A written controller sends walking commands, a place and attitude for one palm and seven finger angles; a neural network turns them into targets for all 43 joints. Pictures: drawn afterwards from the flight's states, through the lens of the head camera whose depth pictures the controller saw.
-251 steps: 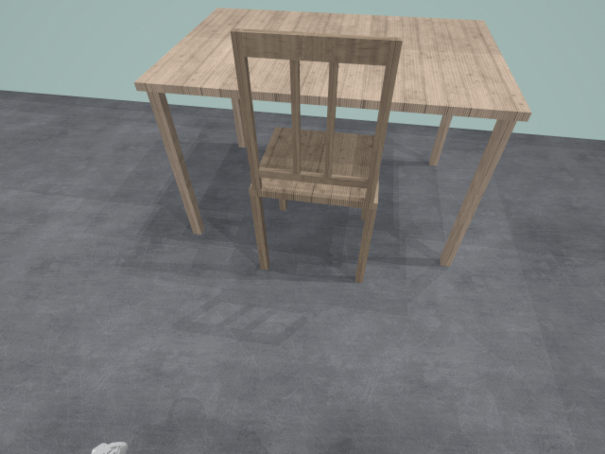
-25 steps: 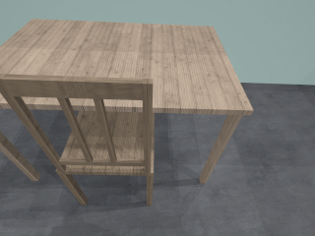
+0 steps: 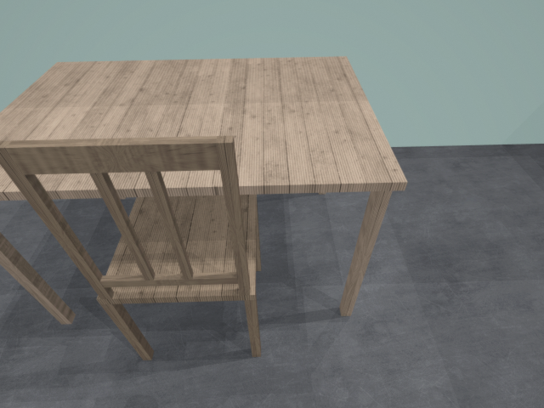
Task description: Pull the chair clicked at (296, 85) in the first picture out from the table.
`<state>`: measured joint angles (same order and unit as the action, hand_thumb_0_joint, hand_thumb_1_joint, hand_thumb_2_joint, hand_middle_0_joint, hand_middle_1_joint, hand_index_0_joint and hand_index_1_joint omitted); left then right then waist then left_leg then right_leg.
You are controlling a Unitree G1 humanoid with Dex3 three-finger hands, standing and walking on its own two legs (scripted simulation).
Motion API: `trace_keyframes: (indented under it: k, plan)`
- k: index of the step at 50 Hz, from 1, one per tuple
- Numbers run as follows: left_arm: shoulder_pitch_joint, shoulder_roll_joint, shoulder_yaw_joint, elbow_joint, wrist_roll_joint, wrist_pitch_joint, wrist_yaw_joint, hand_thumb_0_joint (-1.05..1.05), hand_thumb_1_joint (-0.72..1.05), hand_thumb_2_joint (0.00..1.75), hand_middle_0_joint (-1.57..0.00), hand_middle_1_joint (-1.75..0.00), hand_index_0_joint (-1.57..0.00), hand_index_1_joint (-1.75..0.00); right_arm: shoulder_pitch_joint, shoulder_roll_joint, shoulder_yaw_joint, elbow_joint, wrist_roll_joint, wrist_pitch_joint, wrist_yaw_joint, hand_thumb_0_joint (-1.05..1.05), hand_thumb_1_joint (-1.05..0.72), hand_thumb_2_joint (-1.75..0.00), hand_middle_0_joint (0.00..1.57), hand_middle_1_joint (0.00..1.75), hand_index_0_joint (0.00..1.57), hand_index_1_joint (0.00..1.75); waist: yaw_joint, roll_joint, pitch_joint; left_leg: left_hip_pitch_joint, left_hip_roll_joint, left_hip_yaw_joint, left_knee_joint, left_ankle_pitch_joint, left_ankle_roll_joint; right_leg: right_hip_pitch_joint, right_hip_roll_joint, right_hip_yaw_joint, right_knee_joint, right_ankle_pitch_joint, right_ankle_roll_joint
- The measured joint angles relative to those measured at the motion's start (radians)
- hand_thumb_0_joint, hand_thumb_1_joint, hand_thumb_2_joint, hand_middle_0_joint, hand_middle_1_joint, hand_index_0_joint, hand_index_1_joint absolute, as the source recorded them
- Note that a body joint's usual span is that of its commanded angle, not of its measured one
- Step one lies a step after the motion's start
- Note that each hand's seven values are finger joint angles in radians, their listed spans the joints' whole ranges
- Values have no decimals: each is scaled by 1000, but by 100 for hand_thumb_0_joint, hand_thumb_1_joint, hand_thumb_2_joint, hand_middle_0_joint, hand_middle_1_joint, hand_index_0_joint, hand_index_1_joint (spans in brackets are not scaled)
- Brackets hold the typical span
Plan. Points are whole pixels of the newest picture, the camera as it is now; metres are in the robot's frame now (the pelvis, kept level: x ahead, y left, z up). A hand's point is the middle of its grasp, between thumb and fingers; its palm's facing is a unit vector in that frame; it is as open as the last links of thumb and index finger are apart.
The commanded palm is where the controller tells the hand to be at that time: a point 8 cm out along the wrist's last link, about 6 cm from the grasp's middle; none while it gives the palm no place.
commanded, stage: come to a stop and stand still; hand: left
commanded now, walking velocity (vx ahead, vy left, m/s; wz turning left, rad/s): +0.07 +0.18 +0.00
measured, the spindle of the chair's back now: (128, 232) +0.47 +0.36 -0.07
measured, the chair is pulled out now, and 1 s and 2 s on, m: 0.00 0.00 0.00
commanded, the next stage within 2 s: look again from close up in 0.86 s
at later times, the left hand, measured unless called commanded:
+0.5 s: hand out of the picture -0.01 +0.21 -0.18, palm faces +0.08 -0.98 -0.18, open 7.4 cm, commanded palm none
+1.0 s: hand out of the picture -0.08 +0.19 -0.18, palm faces +0.06 -0.99 -0.15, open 7.4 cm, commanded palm none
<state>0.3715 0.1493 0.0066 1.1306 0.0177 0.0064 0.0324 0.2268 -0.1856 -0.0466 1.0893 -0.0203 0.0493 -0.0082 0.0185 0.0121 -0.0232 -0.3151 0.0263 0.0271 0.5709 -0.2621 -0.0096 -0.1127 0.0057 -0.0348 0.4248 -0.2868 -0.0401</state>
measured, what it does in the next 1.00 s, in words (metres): steps on the spot: left foot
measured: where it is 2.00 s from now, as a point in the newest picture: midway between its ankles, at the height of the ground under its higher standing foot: outside the picture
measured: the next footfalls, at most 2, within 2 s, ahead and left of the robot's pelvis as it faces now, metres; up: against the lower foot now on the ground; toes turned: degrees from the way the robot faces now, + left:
left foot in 0.20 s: +0.01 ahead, +0.14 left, +0.00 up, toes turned +5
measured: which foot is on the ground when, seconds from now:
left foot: up 0.00-0.18, down 0.20-1.00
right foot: down 0.00-1.00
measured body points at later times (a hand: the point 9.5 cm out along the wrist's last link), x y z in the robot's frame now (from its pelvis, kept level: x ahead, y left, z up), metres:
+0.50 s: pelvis -0.01 +0.04 +0.00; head -0.02 +0.05 +0.45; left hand -0.02 +0.26 -0.17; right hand -0.01 -0.18 -0.16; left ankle -0.03 +0.14 -0.74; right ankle -0.03 -0.09 -0.74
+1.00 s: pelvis -0.03 +0.05 +0.00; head -0.02 +0.06 +0.45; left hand -0.08 +0.25 -0.17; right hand -0.04 -0.16 -0.16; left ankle -0.03 +0.14 -0.74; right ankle -0.03 -0.09 -0.74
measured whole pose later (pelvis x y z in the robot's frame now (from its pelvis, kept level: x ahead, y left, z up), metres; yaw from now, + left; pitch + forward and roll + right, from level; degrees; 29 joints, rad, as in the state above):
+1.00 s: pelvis -0.03 +0.05 +0.00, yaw +2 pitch -1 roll +0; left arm 0.34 0.12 -0.02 1.18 0.02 -0.02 0.05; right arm 0.31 -0.12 0.01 1.13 -0.01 -0.01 -0.03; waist 0.01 -0.01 0.03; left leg -0.18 -0.02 0.05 0.41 -0.22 0.04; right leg -0.15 -0.05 -0.06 0.39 -0.22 0.03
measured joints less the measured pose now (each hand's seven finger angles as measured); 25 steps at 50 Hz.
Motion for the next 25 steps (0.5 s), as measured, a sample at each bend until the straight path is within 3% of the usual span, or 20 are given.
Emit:
trace_keyframes:
  k: [6,10,18,25]
  plan:
    - [-18,-38,2,-6,3,-23,-10,0,90,90,-20,-30,-20,-30,78,-23,6,35,0,-7,-7,0,-92,-90,19,30,20,30,1,7,7,52,7,-13,49,-67,-7,-12,11,-31,-22,12,-1]
    - [-49,-48,6,-4,0,-30,-5,0,90,90,-20,-30,-20,-30,88,-15,17,45,6,-19,-20,0,-91,-90,19,29,19,30,1,7,41,125,8,-8,-90,-3,-7,-41,0,-49,22,-8,16]
    - [-100,-12,8,31,-8,-8,8,0,90,90,-20,-30,-20,-30,51,61,46,49,7,-49,-37,0,-91,-90,19,30,20,30,-3,-41,56,174,-30,21,-131,-10,27,-16,-38,-24,19,-1,48]
    - [-116,3,1,30,-4,-6,7,0,91,90,-20,-30,-20,-30,56,54,50,60,9,-49,-37,2,-95,-90,20,30,20,30,-7,-32,31,200,-50,29,-172,16,45,6,-56,-16,-16,27,67]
